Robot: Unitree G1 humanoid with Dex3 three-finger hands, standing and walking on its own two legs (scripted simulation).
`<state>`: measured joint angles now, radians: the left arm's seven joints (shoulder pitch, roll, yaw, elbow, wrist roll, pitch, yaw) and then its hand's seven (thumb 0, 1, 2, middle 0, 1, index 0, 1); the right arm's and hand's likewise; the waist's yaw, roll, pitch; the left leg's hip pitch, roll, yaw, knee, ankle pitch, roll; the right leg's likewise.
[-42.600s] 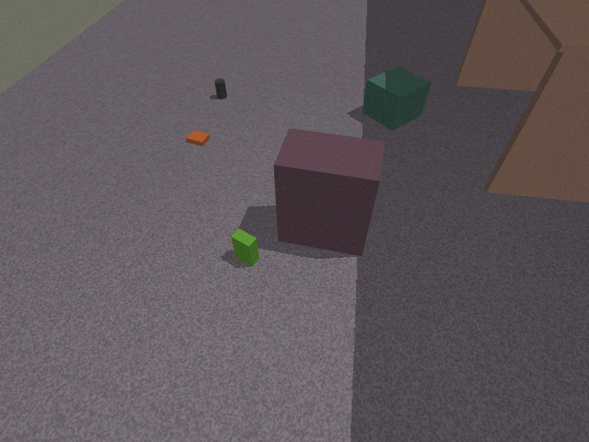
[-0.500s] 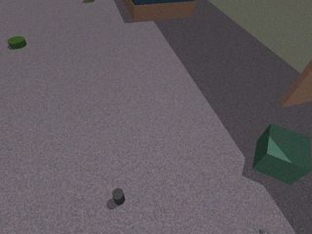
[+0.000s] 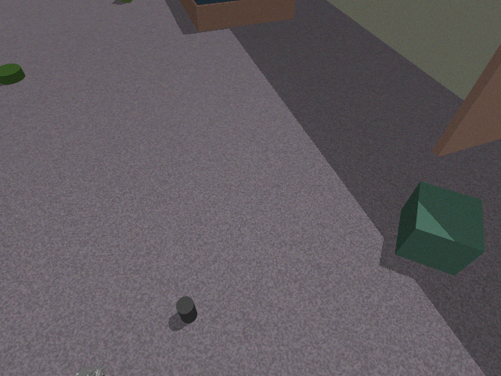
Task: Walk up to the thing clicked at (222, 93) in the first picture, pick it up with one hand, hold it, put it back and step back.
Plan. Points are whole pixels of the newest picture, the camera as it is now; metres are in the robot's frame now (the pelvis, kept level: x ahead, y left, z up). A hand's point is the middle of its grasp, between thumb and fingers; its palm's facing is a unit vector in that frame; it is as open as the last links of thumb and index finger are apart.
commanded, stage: walk up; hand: left
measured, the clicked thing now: (187, 310) +0.46 +0.25 -0.71
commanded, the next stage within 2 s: none
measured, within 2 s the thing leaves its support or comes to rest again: neither
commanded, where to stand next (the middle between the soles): +0.07 +0.00 m, yaw +0 degrees
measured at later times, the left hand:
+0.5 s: hand out of the picture +0.06 +0.28 -0.16, palm faces -0.02 -0.94 -0.33, open 7.4 cm
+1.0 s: hand out of the picture +0.12 +0.25 -0.12, palm faces -0.03 -0.89 -0.46, open 7.4 cm
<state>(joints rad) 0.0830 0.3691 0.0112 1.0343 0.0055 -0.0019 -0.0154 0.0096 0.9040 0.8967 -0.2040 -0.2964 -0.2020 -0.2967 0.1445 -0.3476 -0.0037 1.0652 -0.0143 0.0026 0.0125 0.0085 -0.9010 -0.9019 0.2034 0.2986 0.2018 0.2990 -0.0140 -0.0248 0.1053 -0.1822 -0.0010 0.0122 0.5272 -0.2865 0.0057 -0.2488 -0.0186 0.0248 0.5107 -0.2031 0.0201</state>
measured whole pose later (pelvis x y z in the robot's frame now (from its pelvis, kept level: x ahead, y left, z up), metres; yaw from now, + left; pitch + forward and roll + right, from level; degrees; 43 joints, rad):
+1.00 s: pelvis +0.01 -0.02 +0.00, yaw -1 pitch -4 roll -1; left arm 0.18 0.36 0.03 0.91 0.02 -0.05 0.02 0.01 0.90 0.90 -0.21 -0.30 -0.20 -0.30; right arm 0.28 -0.43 -0.07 0.93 -0.01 0.06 0.02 0.01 -0.90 -0.90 0.20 0.30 0.20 0.30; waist -0.03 0.10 0.11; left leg -0.38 -0.01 -0.15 0.98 -0.46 -0.01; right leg -0.22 -0.01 -0.05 0.54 -0.25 0.00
